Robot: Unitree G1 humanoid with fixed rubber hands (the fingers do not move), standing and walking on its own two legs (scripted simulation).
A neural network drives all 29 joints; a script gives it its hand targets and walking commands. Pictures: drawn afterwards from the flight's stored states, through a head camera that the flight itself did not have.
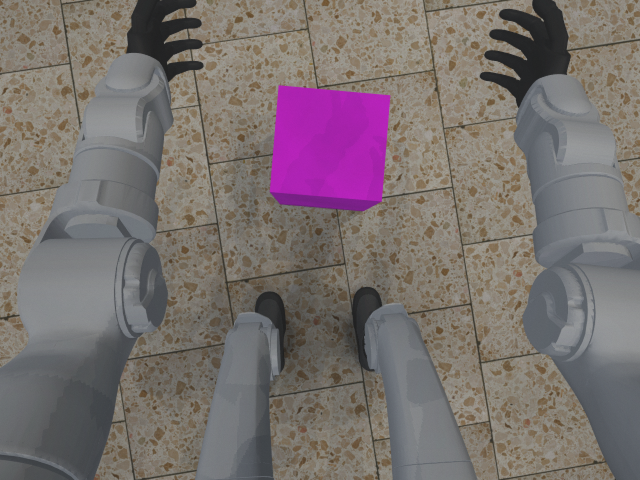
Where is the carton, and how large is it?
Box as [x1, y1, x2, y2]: [270, 85, 389, 210]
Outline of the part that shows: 279,85 270,183 270,192 280,203 283,204 354,210 364,210 381,201 389,95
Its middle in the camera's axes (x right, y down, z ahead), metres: +0.02 -0.17 +0.84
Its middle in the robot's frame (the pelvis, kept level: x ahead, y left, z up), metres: +0.53 -0.04 -0.53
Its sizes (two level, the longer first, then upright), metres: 0.210 0.200 0.250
